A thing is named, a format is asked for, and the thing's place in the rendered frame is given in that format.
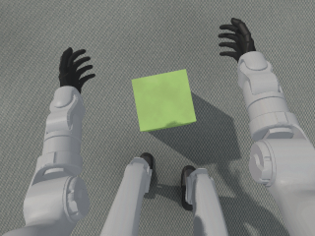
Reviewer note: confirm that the carton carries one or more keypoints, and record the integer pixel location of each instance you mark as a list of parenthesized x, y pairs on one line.
[(163, 101)]

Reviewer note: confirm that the right robot upper arm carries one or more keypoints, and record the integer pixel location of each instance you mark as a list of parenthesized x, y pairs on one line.
[(287, 168)]

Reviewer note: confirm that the right robot hand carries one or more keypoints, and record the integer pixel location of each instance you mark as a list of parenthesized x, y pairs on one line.
[(244, 43)]

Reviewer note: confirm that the right robot forearm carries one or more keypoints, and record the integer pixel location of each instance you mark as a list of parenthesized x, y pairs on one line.
[(265, 102)]

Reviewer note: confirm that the robot left foot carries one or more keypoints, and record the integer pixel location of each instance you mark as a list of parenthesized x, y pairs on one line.
[(148, 158)]

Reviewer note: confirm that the left robot forearm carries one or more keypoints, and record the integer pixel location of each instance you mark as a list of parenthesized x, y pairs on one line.
[(61, 153)]

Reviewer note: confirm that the robot right thigh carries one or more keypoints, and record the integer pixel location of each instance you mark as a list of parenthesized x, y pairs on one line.
[(208, 219)]

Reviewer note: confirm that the left robot hand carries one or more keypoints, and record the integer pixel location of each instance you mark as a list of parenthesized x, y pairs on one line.
[(69, 75)]

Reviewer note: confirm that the left robot upper arm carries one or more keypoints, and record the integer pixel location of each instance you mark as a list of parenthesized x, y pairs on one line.
[(54, 207)]

